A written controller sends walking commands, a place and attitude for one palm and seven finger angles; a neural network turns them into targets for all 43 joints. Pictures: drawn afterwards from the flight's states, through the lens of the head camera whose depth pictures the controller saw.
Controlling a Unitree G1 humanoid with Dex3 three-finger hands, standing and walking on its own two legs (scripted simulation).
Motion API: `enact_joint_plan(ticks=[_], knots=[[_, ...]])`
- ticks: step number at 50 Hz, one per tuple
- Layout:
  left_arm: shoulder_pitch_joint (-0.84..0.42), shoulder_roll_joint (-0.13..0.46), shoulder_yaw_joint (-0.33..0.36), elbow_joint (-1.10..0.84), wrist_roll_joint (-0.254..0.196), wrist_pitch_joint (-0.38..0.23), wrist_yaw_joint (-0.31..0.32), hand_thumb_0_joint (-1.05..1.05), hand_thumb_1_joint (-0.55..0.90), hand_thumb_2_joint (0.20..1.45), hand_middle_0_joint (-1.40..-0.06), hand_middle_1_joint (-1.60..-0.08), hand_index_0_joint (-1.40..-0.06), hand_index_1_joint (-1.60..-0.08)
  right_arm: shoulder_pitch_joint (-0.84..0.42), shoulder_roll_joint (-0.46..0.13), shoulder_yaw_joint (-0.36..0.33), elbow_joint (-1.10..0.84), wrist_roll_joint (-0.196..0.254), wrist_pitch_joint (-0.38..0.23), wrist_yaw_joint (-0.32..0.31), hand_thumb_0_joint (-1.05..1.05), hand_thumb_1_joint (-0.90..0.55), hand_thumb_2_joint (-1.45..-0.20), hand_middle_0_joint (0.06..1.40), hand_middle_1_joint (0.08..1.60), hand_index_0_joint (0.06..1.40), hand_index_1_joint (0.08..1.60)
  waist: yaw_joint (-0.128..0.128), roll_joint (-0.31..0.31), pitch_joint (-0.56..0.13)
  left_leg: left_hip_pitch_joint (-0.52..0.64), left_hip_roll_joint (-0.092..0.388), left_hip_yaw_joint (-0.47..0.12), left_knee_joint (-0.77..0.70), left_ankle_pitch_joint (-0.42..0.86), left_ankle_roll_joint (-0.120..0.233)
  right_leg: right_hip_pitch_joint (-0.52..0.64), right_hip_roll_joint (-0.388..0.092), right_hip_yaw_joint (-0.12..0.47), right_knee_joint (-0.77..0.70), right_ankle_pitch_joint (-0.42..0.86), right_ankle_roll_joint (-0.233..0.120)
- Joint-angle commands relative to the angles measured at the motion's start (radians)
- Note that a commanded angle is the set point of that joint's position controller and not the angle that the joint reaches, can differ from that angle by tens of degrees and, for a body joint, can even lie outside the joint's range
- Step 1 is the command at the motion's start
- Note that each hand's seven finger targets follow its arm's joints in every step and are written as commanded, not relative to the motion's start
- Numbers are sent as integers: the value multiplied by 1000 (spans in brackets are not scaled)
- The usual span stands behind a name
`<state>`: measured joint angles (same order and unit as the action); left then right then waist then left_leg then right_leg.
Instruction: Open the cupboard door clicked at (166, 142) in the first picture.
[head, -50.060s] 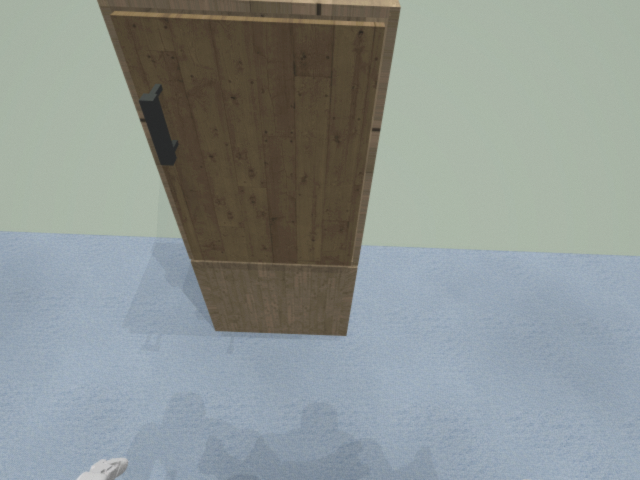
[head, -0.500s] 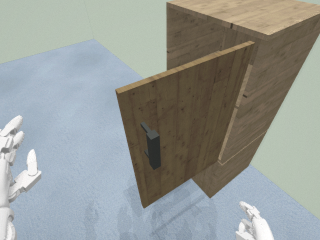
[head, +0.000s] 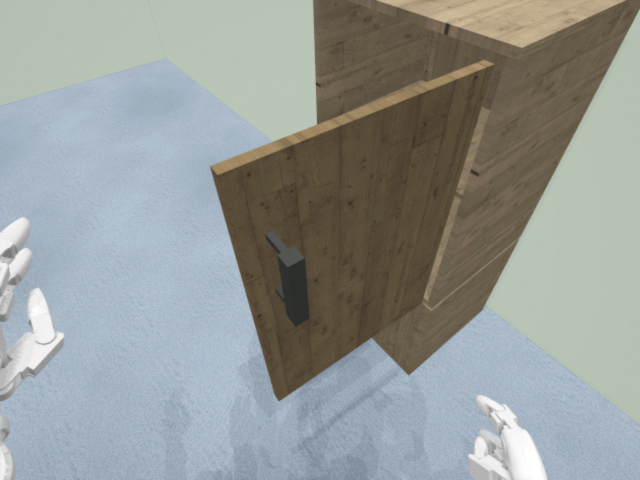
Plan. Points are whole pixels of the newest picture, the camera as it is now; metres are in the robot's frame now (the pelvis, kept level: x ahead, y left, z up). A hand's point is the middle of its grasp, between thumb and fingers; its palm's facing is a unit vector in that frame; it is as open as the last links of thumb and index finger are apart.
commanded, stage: step back with the hand held close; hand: left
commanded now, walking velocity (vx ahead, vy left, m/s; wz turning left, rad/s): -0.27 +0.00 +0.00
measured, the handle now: (286, 278) +0.34 +0.08 +0.08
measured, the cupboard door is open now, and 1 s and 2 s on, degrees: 87 87 87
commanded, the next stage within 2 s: stop stepping back and stand still in 0.88 s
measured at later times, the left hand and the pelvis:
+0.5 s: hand (1, 420) +0.13 +0.28 +0.15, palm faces +0.44 -0.75 -0.50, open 7.4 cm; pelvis -0.07 +0.01 -0.02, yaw +0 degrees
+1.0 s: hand out of the picture +0.00 +0.27 +0.15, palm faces +0.39 -0.80 -0.47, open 7.4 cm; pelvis -0.21 +0.01 -0.01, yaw -2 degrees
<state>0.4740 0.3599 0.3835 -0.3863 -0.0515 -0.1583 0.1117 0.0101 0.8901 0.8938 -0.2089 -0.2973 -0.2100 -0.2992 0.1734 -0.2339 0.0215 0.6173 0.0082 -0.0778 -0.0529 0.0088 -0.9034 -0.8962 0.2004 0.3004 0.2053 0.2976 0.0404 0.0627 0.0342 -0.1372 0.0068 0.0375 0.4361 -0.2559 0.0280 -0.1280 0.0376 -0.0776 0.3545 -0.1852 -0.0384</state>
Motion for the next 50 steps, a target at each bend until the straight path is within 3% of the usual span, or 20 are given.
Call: enact_joint_plan(ticks=[1, 6, 9, 16, 20, 22, 23, 25, 27, 28, 30, 32, 33, 34, 35, 37, 38, 40, 47, 50], knots=[[17, 180, 90, -214, 2, -62, 15, 0, 900, 900, -200, -300, -200, -300, -85, -117, -63, -173, 1, -19, -13, 0, -900, -900, 200, 300, 200, 300, -25, -32, -133, -14, 59, -67, -9, 259, 8, -8, -141, 163, -16, 290, 16], [81, 240, 158, -305, 1, -62, 32, 0, 900, 900, -200, -300, -200, -300, -89, -112, -75, -208, 7, 5, -24, 0, -900, -900, 200, 300, 200, 300, -22, -48, -221, -50, 87, -87, 4, 384, 7, 31, -129, 148, 90, 408, 21], [107, 257, 184, -347, 2, -67, 41, 0, 900, 900, -200, -300, -200, -300, -91, -107, -77, -223, 7, 9, -31, 0, -900, -900, 200, 300, 200, 300, -17, -15, -231, -100, 102, -110, -10, 379, 9, 38, -117, 139, 141, 372, 22], [105, 218, 175, -333, 16, -78, 48, 0, 900, 900, -200, -300, -200, -300, -70, -119, -80, -221, -9, -14, -32, 0, -900, -900, 200, 300, 200, 300, -18, 98, -124, -325, 212, -183, -144, 176, 63, 17, -54, 103, 336, -26, 45], [56, 199, 159, -291, 31, -85, 53, 0, 900, 900, -200, -300, -200, -300, -50, -125, -81, -208, -13, -35, -30, 0, -900, -900, 200, 300, 200, 300, -32, 45, -51, -429, 232, -209, -144, -5, 90, 21, -53, 123, 334, -69, 43], [32, 212, 164, -281, 36, -90, 53, 0, 900, 900, -200, -300, -200, -300, -52, -127, -81, -205, -9, -39, -29, 0, -900, -900, 200, 300, 200, 300, -39, -17, -51, -422, 179, -175, -80, -79, 70, 7, -78, 174, 247, 54, 29], [26, 207, 146, -284, 31, -92, 52, 0, 900, 900, -200, -300, -200, -300, -42, -118, -79, -202, -3, -39, -26, 0, -900, -900, 200, 300, 200, 300, -47, -83, -71, -346, 123, -146, 0, -50, 46, -60, -120, 237, 164, 143, 8], [8, 212, 132, -310, 21, -90, 49, 0, 900, 900, -200, -300, -200, -300, -28, -103, -84, -196, 3, -37, -16, 0, -900, -900, 200, 300, 200, 300, -55, -207, -145, -187, 23, -71, 196, -71, 1, -196, -235, 369, 9, 98, -49], [0, 246, 152, -355, 18, -98, 60, 0, 900, 900, -200, -300, -200, -300, -31, -95, -85, -180, 4, -35, -16, 0, -900, -900, 200, 300, 200, 300, -41, -225, -157, -148, -21, -56, 437, -160, -18, -281, -337, 428, -81, 13, -113], [16, 249, 160, -354, 21, -97, 63, 0, 900, 900, -200, -300, -200, -300, -46, -82, -76, -179, 0, -34, -17, 0, -900, -900, 200, 300, 200, 300, -32, -218, -153, -187, -13, -70, 494, -194, -17, -263, -353, 410, -76, 33, -125], [24, 257, 181, -378, 28, -95, 65, 0, 900, 900, -200, -300, -200, -300, -58, -70, -62, -190, -2, -35, -19, 0, -900, -900, 200, 300, 200, 300, -35, -207, -145, -190, 16, -74, 385, -178, -17, -225, -321, 323, -14, 139, -104], [32, 280, 205, -392, 24, -99, 73, 0, 900, 900, -200, -300, -200, -300, -74, -76, -53, -176, -4, -34, -36, 0, -900, -900, 200, 300, 200, 300, -48, -78, -116, -128, 14, -47, 92, -52, -23, -229, -233, 220, 88, 150, -41], [43, 263, 197, -412, 18, -105, 73, 0, 900, 900, -200, -300, -200, -300, -74, -93, -56, -175, -6, -41, -43, 0, -900, -900, 200, 300, 200, 300, -44, 59, -101, -142, 66, -119, -67, 37, -6, -223, -150, 178, 192, 107, 5], [37, 262, 201, -452, 24, -120, 75, 0, 900, 900, -200, -300, -200, -300, -89, -113, -62, -191, -12, -51, -44, 0, -900, -900, 200, 300, 200, 300, -24, 279, -116, -244, 223, -295, -147, 192, 47, -165, -50, 104, 360, -26, 54], [33, 276, 219, -464, 25, -132, 78, 0, 900, 900, -200, -300, -200, -300, -57, -91, -69, -183, -23, -70, -40, 0, -900, -900, 200, 300, 200, 300, -24, 309, -156, -227, 309, -336, -133, 400, 98, -189, -21, 100, 505, -244, 53], [84, 282, 246, -402, 17, -143, 72, 0, 900, 900, -200, -300, -200, -300, -38, -89, -84, -145, -42, -99, -33, 0, -900, -900, 200, 300, 200, 300, -29, 229, -184, -184, 335, -330, -112, 535, 136, -244, -11, 137, 683, -342, 49], [80, 240, 207, -412, 14, -142, 68, 0, 900, 900, -200, -300, -200, -300, -17, -82, -85, -139, -38, -105, -25, 0, -900, -900, 200, 300, 200, 300, -37, 150, -183, -109, 324, -299, -64, 667, 138, -273, -10, 139, 654, -326, 51], [73, 197, 162, -380, 11, -119, 63, 0, 900, 900, -200, -300, -200, -300, -16, -93, -94, -118, -20, -111, -12, 0, -900, -900, 200, 300, 200, 300, -43, 109, -189, 3, 293, -220, -35, 767, 121, -297, -11, 105, 579, -269, 66], [57, 219, 145, -333, -8, -52, 59, 0, 900, 900, -200, -300, -200, -300, -73, -109, -83, -119, -21, -111, -7, 0, -900, -900, 200, 300, 200, 300, -44, 148, -145, -150, 267, -212, -217, 174, 115, -139, 8, 57, 413, -300, 69], [68, 242, 166, -388, -23, -58, 55, 0, 900, 900, -200, -300, -200, -300, -92, -97, -72, -139, -13, -105, -1, 0, -900, -900, 200, 300, 200, 300, -25, 162, -190, -199, 196, -141, -232, -74, 62, 17, 18, 10, 172, -249, 42]])
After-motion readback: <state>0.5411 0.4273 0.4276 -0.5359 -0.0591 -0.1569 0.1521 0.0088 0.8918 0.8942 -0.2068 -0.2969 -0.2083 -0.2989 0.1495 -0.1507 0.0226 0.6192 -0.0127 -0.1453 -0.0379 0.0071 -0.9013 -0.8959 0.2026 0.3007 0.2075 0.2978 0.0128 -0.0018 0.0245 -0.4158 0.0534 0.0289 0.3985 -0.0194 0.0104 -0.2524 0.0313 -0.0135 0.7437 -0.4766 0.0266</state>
